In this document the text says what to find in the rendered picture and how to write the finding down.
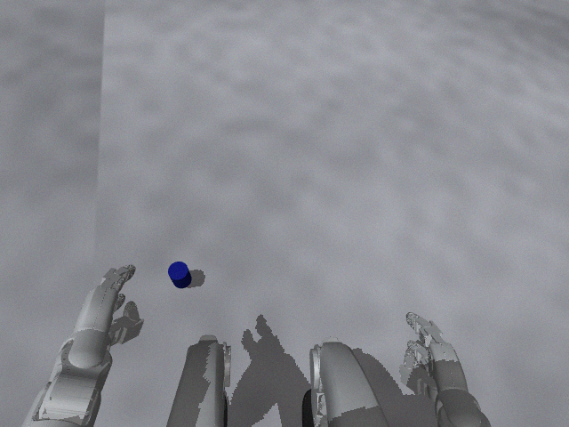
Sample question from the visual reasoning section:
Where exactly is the right robot arm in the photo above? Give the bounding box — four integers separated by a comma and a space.
435, 389, 491, 427

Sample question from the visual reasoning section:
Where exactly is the left robot hand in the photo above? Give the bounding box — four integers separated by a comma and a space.
72, 265, 144, 346

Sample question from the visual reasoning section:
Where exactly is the tin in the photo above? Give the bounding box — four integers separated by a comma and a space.
168, 262, 192, 288

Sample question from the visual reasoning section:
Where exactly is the left robot arm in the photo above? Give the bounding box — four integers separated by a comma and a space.
21, 330, 112, 427

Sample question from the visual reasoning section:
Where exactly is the right robot hand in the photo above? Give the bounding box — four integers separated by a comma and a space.
400, 312, 469, 402

